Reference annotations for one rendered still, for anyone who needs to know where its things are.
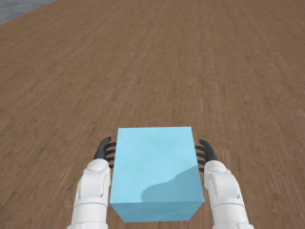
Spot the right robot forearm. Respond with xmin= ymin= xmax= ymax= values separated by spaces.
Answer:
xmin=204 ymin=160 xmax=254 ymax=229

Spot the carton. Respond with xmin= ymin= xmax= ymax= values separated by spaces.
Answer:
xmin=110 ymin=126 xmax=205 ymax=222

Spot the robot left hand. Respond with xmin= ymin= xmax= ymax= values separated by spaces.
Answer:
xmin=93 ymin=136 xmax=117 ymax=169

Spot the left robot forearm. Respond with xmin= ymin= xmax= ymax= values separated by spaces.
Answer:
xmin=67 ymin=158 xmax=111 ymax=229

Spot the robot right hand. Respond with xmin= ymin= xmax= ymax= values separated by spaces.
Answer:
xmin=194 ymin=139 xmax=218 ymax=173

